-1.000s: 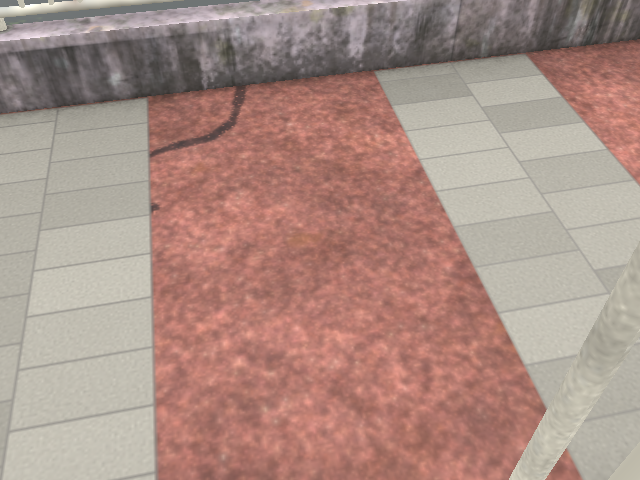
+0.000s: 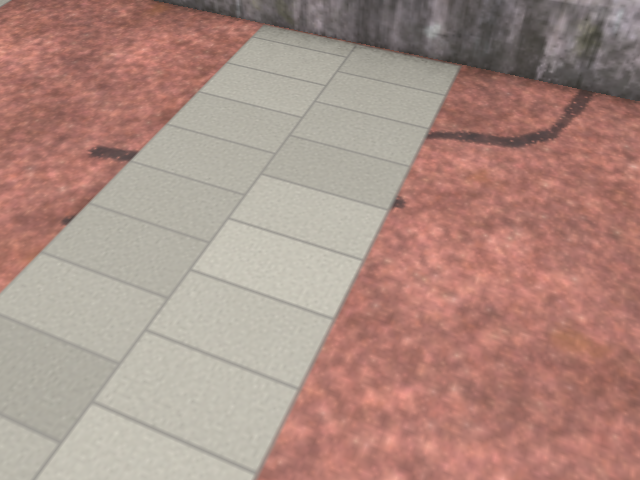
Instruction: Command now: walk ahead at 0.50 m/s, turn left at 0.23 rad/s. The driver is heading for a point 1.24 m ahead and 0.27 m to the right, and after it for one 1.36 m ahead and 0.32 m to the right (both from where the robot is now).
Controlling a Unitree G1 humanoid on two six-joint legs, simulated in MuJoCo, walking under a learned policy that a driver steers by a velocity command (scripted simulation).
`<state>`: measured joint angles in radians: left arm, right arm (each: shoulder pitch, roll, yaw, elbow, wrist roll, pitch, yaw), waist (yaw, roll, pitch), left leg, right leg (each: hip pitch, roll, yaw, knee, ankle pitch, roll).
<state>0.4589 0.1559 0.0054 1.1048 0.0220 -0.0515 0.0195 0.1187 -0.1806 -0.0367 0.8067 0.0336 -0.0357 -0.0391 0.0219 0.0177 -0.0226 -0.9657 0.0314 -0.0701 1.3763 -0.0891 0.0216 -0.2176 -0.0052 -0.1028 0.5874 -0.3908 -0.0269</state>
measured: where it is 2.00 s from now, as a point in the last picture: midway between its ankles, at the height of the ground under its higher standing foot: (364, 272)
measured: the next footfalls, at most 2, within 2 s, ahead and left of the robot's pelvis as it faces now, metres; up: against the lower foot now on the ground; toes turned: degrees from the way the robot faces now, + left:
left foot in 0.20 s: +0.29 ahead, +0.12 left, +0.00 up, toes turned +2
right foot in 0.70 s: +0.58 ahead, -0.11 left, +0.00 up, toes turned +1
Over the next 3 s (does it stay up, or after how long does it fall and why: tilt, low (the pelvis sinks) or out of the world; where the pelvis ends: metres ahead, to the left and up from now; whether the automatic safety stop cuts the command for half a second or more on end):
stays up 1.23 -0.20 0.01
